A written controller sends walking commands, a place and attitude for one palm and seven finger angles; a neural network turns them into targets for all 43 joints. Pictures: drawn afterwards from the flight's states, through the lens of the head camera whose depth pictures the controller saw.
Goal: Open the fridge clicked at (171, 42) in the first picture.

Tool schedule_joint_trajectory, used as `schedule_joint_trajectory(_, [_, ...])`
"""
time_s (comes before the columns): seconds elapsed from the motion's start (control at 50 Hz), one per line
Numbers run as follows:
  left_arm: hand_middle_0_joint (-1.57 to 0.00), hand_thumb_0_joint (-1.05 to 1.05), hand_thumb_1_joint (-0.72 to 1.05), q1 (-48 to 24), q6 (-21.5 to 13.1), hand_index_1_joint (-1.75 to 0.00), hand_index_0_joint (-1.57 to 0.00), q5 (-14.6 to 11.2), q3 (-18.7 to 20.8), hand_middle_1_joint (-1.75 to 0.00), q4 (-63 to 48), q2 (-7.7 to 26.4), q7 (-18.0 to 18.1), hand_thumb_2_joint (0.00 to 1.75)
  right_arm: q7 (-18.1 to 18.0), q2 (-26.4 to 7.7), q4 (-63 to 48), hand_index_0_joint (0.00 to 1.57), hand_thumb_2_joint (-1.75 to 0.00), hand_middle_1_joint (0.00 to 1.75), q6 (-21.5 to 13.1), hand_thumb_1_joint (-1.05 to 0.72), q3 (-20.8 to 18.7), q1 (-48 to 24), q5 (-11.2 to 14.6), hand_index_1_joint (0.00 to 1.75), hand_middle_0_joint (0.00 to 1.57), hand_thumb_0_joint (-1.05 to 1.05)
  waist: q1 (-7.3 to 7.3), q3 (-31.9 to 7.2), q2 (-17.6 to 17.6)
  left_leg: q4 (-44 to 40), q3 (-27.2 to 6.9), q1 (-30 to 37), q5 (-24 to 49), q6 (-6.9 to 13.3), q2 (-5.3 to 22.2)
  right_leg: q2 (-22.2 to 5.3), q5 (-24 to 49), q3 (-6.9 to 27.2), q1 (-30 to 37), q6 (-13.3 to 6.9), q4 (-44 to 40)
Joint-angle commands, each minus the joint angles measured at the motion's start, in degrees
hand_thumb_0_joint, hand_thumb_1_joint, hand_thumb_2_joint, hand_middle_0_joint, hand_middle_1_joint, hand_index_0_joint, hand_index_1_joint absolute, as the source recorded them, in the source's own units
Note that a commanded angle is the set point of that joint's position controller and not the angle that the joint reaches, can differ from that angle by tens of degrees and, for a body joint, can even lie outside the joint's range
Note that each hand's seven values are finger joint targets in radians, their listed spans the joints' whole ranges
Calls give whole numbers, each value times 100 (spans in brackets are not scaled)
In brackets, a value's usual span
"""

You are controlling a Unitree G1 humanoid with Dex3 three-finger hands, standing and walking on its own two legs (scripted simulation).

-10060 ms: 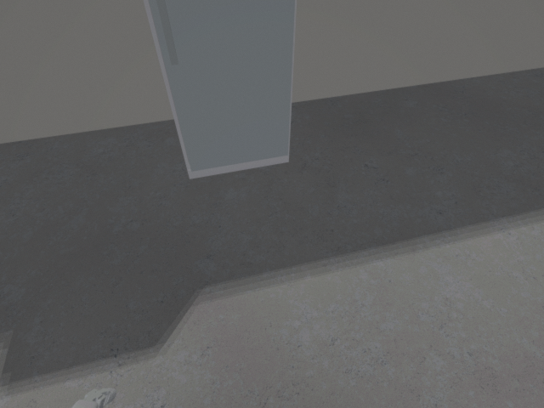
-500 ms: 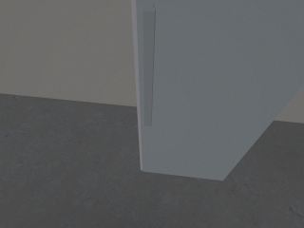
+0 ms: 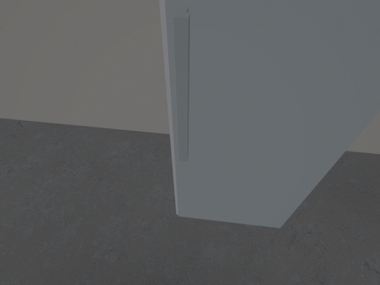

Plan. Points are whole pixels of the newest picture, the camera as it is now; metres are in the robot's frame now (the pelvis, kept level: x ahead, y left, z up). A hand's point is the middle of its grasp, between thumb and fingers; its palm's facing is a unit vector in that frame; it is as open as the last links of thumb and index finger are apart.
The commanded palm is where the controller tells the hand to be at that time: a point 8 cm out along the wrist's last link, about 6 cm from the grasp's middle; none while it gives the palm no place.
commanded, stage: shuffle to correct the standing spot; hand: left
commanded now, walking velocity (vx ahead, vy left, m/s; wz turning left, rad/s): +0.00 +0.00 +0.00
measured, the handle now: (184, 100) +0.51 +0.05 +0.11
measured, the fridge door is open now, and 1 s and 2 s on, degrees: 0 0 0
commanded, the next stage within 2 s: come to a stop and stand still in 0.32 s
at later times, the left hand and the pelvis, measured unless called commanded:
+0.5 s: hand out of the picture +0.04 +0.12 -0.18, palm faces -0.05 -0.97 -0.23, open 7.4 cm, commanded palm none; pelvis +0.02 -0.07 -0.02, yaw -4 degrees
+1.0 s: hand out of the picture +0.07 +0.15 -0.20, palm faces +0.01 -0.98 -0.21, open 7.4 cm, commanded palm none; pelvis +0.07 -0.04 -0.02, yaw -3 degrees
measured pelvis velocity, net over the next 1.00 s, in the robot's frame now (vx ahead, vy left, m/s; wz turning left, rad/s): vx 0.07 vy -0.04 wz -0.06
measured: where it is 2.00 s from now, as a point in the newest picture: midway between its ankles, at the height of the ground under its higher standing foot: outside the picture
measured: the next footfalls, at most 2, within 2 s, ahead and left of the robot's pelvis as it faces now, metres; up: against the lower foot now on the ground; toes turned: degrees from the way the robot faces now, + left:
right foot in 0.46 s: +0.05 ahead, -0.18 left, +0.00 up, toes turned -8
left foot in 0.94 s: +0.13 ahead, +0.05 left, +0.00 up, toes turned +1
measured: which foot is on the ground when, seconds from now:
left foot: down 0.00-0.46, up 0.48-0.92, down 0.94-1.00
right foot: down 0.00-0.24, up 0.26-0.44, down 0.46-0.96, up 0.98-1.00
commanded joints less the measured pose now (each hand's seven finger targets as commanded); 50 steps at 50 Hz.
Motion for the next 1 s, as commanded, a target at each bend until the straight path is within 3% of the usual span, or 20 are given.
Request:
schedule_joint_trajectory(0.0, [-20, 0, 90, 253, -78, -30, -20, -20, 160, -30, -167, 792, 57, 90, -46, -826, -204, 20, -90, 30, -109, -90, -161, 141, 13, 30, 20, 0, 10, 33, -17, -329, -750, 244, 1107, -100, 857, -575, 1139, 395, -332, -192, -357])
schedule_joint_trajectory(0.16, [-20, 0, 90, 327, 106, -30, -20, -9, 166, -30, -150, 530, -12, 90, -119, -686, -109, 20, -90, 30, -43, -90, -187, 371, -27, 30, 20, 0, -67, -1, 104, -293, -820, 475, 631, -63, 1196, -317, 630, 214, -775, -110, 98])
schedule_joint_trajectory(0.24, [-20, 0, 90, 220, 281, -30, -20, 101, 293, -30, -395, 480, -142, 90, -208, -1119, -225, 20, -90, 30, 15, -90, -418, 564, -64, 30, 20, 0, -187, 259, 698, -1001, -1937, 395, -704, 669, 2315, -59, -1020, -108, -1954, -51, 2150])
schedule_joint_trajectory(0.28, [-20, 0, 90, 28, 312, -30, -20, 113, 369, -30, -570, 477, -193, 90, -222, -1087, -279, 20, -90, 30, -8, -90, -430, 538, -82, 30, 20, 0, -166, 416, 529, -1087, -1927, 184, -802, 816, 2503, -317, -1121, 224, -2339, -71, 2795])
schedule_joint_trajectory(0.4, [-20, 0, 90, 942, 235, -30, -20, 102, 416, -30, -390, 244, -272, 90, -165, -1006, -416, 20, -90, 30, 20, -90, -493, 18, -110, 30, 20, 0, 295, -32, 346, 65, -600, -1018, -981, 157, 1693, -118, 43, -487, -256, 1, 739])
schedule_joint_trajectory(0.42, [-20, 0, 90, 1136, 182, -30, -20, 132, 446, -30, -315, 447, -225, 90, -147, -777, -390, 20, -90, 30, 36, -90, -465, 162, -83, 30, 20, 0, 368, -34, -416, 889, -222, -1425, -1284, -72, 1224, -295, 175, -177, 194, -43, 71])
schedule_joint_trajectory(0.44, [-20, 0, 90, 1142, 88, -30, -20, 154, 495, -30, -317, 875, -129, 90, -109, -285, -484, 20, -90, 30, 46, -90, -333, 380, -46, 30, 20, 0, 316, -53, -1904, 2206, 393, -2176, -1858, -375, 492, -1412, -114, 1312, 444, -374, -709])
schedule_joint_trajectory(0.46, [-20, 0, 90, 1082, 58, -30, -20, 33, 441, -30, -347, 897, -64, 90, -69, -247, -619, 20, -90, 30, 92, -90, -283, 73, -45, 30, 20, 0, 377, 53, -1742, 2721, -14, -1911, -2061, -358, 550, -1844, 61, 1793, -231, -677, -993])
schedule_joint_trajectory(0.48, [-20, 0, 90, 718, 23, -30, -20, 30, 381, -30, -408, 828, -40, 90, -32, -202, -567, 20, -90, 30, 75, -90, -279, 79, -31, 30, 20, 0, 195, 163, -1036, 2832, -196, -1682, -1766, -336, 644, -1772, 165, 1431, -499, -851, -917])
schedule_joint_trajectory(0.5, [-20, 0, 90, 378, -67, -30, -20, 31, 416, -30, -444, 921, -34, 90, -31, -324, -487, 20, -90, 30, 84, -90, -299, 122, -8, 30, 20, 0, 105, 203, -1110, 2822, -289, -1538, -1565, -314, 710, -1639, 476, 1394, -709, -835, -893])
schedule_joint_trajectory(0.54, [-20, 0, 90, 85, -157, -30, -20, 45, 416, -30, -495, 1046, -9, 90, -60, -610, -397, 20, -90, 30, 33, -90, -336, 72, 20, 30, 20, 0, 74, 358, -716, 2661, -374, -1463, -1436, -300, 752, -1553, 2655, 992, -489, -917, -423])
schedule_joint_trajectory(0.58, [-20, 0, 90, 466, -126, -30, -20, 34, 328, -30, -324, 655, 59, 90, -77, -94, -303, 20, -90, 30, 66, -90, -222, 223, 39, 30, 20, 0, 155, 28, -379, 2483, -248, -1535, -1376, -393, 617, -1624, 4591, 754, 186, -899, 48])
schedule_joint_trajectory(0.66, [-20, 0, 90, 835, 8, -30, -20, 46, 429, -30, -229, 829, 184, 90, -88, -226, -498, 20, -90, 30, 249, -90, -276, 41, -8, 30, 20, 0, 316, -125, -445, 3182, -296, -2029, -1307, -487, 411, -1887, 5955, 842, 759, -940, 328])
schedule_joint_trajectory(0.78, [-20, 0, 90, 576, 85, -30, -20, 113, 498, -30, -462, 868, 242, 90, -8, -252, -921, 20, -90, 30, 340, -90, -341, -348, -32, 30, 20, 0, 270, -77, -645, 3324, -448, -2125, -1254, -521, 364, -1889, 5304, 706, 570, -1106, 359])
schedule_joint_trajectory(0.84, [-20, 0, 90, 352, 115, -30, -20, 137, 497, -30, -600, 881, 201, 90, 3, -171, -1002, 20, -90, 30, 261, -90, -337, -308, 14, 30, 20, 0, 163, -193, -893, 2167, -262, -1487, -1037, -474, 325, -1660, 4961, 484, 330, -973, 599])
schedule_joint_trajectory(0.88, [-20, 0, 90, 149, 126, -30, -20, 81, 480, -30, -671, 914, 161, 90, -2, -213, -893, 20, -90, 30, 209, -90, -362, 158, 15, 30, 20, 0, -102, -440, -864, 869, -11, -449, 296, -444, 172, -1245, 4351, 180, -23, -642, 1109])
schedule_joint_trajectory(0.9, [-20, 0, 90, 164, 136, -30, -20, 36, 448, -30, -721, 807, 153, 90, -13, -389, -823, 20, -90, 30, 157, -90, -394, 408, -8, 30, 20, 0, -189, -652, -534, 381, -158, 361, 1695, -367, 527, -936, 3250, -22, -410, -406, 1563])
schedule_joint_trajectory(0.92, [-20, 0, 90, 394, 155, -30, -20, -16, 413, -30, -756, 513, 144, 90, -31, -852, -874, 20, -90, 30, 87, -90, -485, 553, -38, 30, 20, 0, -171, -1015, 880, 365, -1489, 1101, 3961, 85, 1792, -305, 661, -459, -1253, -26, 2368])
schedule_joint_trajectory(0.94, [-20, 0, 90, 538, 180, -30, -20, -43, 360, -30, -757, 355, 184, 90, -70, -1078, -934, 20, -90, 30, 122, -90, -497, 473, 27, 30, 20, 0, -131, -990, 1442, 189, -1970, 635, 5593, 736, 2476, 59, -2111, -138, -1314, 106, 3300])
schedule_joint_trajectory(0.98, [-20, 0, 90, 420, 284, -30, -20, -1, 393, -30, -727, 388, 191, 90, -155, -876, -995, 20, -90, 30, 100, -90, -404, 143, -20, 30, 20, 0, -45, -439, 832, -69, -1738, -164, 4299, 895, 2368, -12, -1919, 342, -1481, 117, 4147])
